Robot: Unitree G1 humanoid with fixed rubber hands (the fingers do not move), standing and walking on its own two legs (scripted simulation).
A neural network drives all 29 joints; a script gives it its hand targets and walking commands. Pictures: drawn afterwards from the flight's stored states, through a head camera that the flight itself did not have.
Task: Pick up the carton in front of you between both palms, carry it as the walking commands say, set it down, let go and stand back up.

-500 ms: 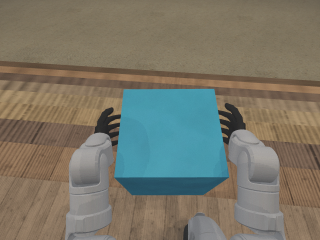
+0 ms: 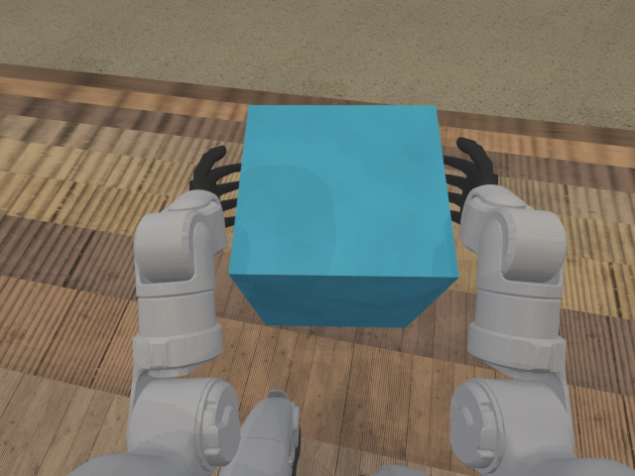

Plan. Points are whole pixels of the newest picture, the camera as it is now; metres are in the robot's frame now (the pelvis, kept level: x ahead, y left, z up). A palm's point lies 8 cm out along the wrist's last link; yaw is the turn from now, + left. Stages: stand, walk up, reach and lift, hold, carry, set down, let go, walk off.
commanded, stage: carry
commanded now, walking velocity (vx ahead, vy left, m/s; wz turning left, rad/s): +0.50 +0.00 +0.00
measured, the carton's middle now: (338, 232) +0.39 +0.02 +0.02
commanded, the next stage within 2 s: none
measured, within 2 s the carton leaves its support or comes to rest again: neither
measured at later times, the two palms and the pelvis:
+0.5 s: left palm (243, 111) +0.72 +0.22 -0.09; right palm (394, 120) +0.69 -0.08 -0.08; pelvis +0.35 +0.10 -0.15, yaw -3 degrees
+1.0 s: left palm (220, 58) +1.00 +0.34 -0.18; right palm (334, 41) +1.05 +0.05 -0.16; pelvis +0.69 +0.13 -0.30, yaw +2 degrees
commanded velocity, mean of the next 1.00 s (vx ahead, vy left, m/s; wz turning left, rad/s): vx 0.50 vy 0.00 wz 0.00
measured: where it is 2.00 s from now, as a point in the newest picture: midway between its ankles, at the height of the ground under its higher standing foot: (302, 191)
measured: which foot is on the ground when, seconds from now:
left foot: up 0.00-0.24, down 0.26-0.84, up 0.86-1.00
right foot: down 0.00-0.28, up 0.30-0.82, down 0.84-1.00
